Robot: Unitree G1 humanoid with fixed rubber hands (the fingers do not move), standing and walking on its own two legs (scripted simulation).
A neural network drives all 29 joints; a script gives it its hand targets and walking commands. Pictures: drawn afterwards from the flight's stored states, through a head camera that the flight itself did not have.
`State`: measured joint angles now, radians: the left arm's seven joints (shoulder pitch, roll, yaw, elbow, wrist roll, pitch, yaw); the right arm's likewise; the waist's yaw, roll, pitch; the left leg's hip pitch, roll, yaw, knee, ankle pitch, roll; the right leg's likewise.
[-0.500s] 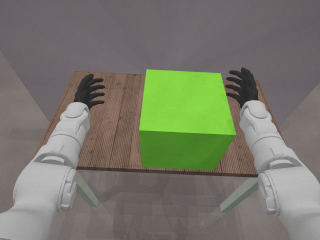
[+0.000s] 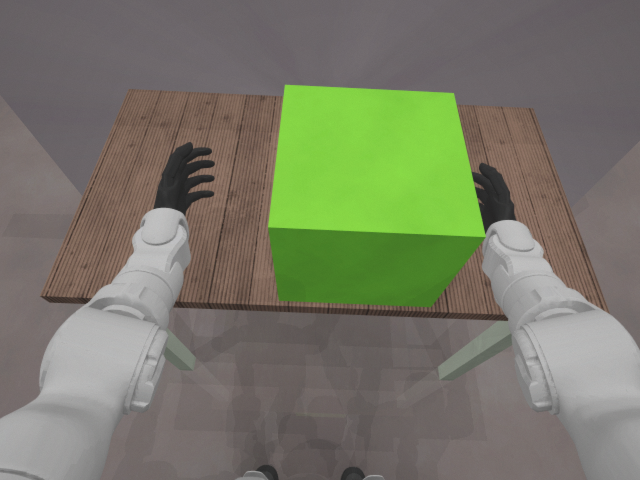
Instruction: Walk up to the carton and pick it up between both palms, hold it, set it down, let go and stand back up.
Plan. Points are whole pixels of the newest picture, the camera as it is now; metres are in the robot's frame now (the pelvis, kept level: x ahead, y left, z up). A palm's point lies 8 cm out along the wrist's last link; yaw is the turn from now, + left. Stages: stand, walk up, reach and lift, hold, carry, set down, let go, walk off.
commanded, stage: reach and lift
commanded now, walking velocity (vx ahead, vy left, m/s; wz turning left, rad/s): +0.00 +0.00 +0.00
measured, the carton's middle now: (361, 202) +0.49 -0.05 -0.01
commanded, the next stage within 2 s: none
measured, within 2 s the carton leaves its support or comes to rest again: leaves its support in 1.88 s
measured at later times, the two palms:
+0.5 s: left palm (211, 204) +0.45 +0.16 +0.04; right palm (465, 208) +0.45 -0.18 +0.04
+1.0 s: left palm (213, 199) +0.45 +0.15 +0.04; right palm (462, 211) +0.45 -0.18 +0.04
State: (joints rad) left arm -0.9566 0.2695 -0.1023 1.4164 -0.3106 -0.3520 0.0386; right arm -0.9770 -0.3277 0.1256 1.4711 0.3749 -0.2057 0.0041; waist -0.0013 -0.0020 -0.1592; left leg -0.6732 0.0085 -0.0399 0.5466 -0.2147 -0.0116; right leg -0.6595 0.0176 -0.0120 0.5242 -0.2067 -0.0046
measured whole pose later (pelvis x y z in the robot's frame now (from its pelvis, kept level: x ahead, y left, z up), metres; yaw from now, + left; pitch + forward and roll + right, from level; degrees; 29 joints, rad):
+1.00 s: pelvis +0.00 +0.00 -0.01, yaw +0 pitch +25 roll -1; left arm -1.00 0.12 0.19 1.42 -0.07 -0.40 0.07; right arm -0.93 -0.18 -0.19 1.30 0.08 -0.25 -0.09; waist 0.00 0.00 -0.25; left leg -0.80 0.01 -0.04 0.58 -0.22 -0.02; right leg -0.78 0.02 -0.01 0.55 -0.21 0.00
